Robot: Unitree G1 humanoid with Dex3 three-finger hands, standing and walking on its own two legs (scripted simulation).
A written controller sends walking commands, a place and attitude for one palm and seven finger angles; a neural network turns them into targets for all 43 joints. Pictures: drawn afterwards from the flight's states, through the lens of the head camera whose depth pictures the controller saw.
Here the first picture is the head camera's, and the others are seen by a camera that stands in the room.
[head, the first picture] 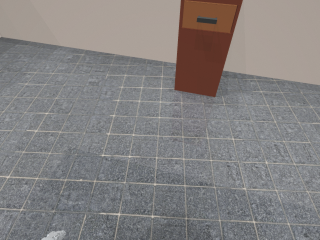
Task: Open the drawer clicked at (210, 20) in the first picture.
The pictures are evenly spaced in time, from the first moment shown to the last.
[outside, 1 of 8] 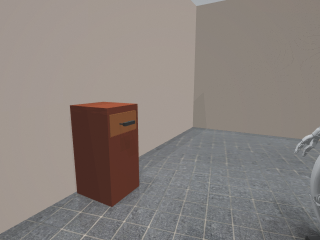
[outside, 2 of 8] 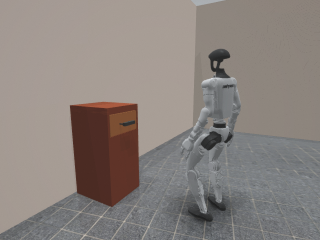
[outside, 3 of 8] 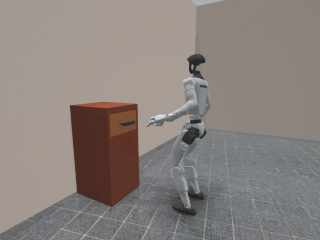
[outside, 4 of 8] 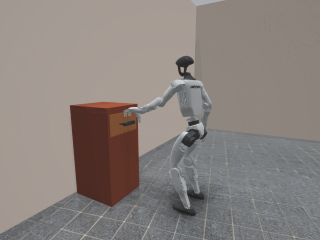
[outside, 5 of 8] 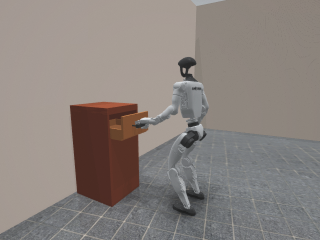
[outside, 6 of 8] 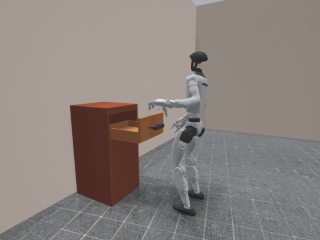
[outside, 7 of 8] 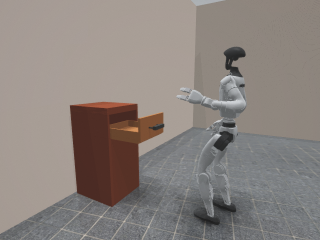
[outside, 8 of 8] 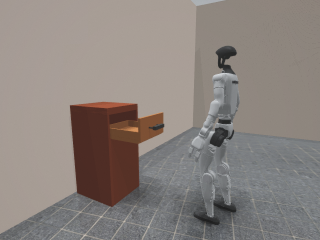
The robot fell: no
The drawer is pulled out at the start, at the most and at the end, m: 0.00 0.30 0.30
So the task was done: yes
